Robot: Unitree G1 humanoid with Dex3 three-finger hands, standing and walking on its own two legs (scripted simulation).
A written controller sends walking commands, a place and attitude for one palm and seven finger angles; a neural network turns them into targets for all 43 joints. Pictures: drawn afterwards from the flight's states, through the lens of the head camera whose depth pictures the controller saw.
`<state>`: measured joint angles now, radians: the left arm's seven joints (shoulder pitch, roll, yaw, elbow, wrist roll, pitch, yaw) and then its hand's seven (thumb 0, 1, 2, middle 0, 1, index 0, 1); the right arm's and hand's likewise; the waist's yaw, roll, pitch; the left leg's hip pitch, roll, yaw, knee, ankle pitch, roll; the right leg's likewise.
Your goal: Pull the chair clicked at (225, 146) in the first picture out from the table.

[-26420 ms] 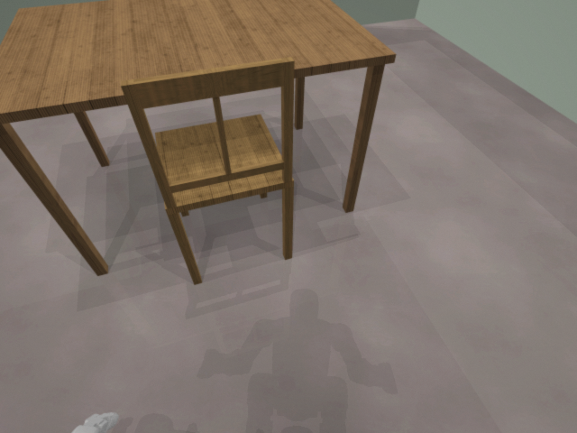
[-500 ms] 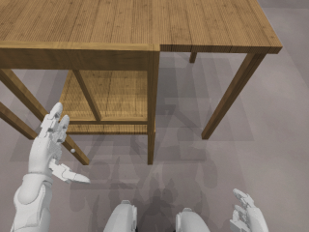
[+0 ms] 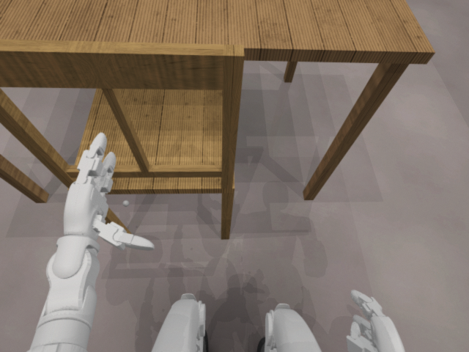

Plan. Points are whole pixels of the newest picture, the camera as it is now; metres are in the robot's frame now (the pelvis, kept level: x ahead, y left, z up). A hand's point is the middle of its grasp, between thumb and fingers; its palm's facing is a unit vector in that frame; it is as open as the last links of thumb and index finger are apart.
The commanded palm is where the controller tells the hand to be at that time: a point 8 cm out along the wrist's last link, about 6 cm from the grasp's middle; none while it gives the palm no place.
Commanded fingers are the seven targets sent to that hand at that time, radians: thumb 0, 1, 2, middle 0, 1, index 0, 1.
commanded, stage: aim the fingers beside a spindle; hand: left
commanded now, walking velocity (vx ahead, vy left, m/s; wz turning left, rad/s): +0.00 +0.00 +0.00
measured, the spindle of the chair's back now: (130, 134) +0.49 +0.22 +0.01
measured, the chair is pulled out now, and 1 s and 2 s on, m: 0.00 0.00 0.00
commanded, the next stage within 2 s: none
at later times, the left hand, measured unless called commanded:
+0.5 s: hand (121, 196) +0.36 +0.20 +0.02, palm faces +0.06 -1.00 -0.05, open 16.9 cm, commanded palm +0.33 +0.24 +0.02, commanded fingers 0.00 -0.50 0.30 -0.06 -0.08 -0.06 -0.08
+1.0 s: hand (130, 204) +0.35 +0.19 +0.02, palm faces +0.00 -1.00 -0.01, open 16.9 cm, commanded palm +0.33 +0.25 +0.02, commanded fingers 0.00 -0.50 0.30 -0.06 -0.08 -0.06 -0.08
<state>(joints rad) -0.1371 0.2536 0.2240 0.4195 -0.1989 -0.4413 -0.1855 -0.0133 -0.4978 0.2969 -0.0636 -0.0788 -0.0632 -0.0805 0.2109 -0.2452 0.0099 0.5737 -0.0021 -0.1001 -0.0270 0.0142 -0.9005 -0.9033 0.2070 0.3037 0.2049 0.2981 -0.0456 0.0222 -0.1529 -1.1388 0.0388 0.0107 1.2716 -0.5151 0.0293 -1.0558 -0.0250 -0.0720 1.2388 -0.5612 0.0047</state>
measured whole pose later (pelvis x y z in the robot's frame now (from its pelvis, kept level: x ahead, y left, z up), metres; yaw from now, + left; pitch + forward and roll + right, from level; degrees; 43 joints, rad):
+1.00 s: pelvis +0.00 +0.00 +0.00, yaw +0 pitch +23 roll -3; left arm -0.14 0.26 0.23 0.47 -0.23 -0.45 -0.25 -0.01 -0.50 0.30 -0.06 -0.08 -0.06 -0.08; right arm 0.22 -0.25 0.00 0.59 0.01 -0.07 -0.03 0.01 -0.90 -0.90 0.21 0.30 0.20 0.30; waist -0.05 0.03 -0.17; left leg -1.15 0.04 0.00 1.27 -0.52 0.02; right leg -1.06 -0.02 -0.08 1.24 -0.56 0.00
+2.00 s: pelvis +0.00 -0.01 +0.00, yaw +0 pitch +22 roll -3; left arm -0.18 0.30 0.26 0.48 -0.21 -0.45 -0.19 -0.01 -0.50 0.30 -0.07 -0.08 -0.07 -0.08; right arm 0.20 -0.24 0.01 0.57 0.01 -0.05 -0.02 0.01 -0.90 -0.90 0.21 0.30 0.20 0.30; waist -0.05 0.03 -0.17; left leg -1.14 0.04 0.00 1.27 -0.52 0.02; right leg -1.06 -0.01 -0.07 1.24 -0.56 0.00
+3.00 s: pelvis +0.00 +0.00 +0.00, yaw -1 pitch +22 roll -3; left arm -0.17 0.29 0.29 0.50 -0.21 -0.44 -0.18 -0.01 -0.50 0.30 -0.07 -0.08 -0.07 -0.08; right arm 0.21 -0.23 0.02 0.57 0.00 -0.05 -0.02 0.01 -0.90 -0.90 0.21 0.30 0.20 0.30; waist -0.06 0.02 -0.17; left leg -1.15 0.05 0.01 1.28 -0.52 0.03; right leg -1.07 -0.01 -0.07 1.24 -0.56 0.00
